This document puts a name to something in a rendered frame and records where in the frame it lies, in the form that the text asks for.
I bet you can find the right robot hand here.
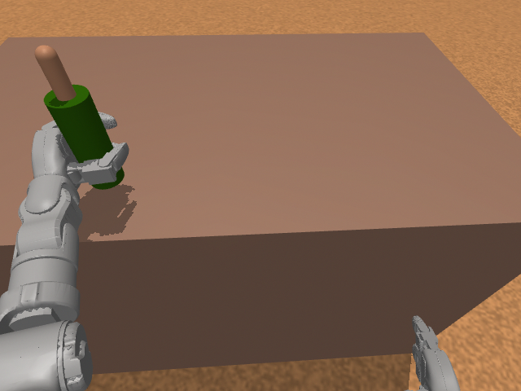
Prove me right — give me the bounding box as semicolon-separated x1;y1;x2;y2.
405;315;461;391

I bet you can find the left robot arm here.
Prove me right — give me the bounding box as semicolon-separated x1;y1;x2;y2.
0;174;93;391

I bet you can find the bottle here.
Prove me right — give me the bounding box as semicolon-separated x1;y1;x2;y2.
35;45;125;190

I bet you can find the left robot hand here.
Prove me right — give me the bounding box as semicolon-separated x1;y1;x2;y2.
32;112;129;189

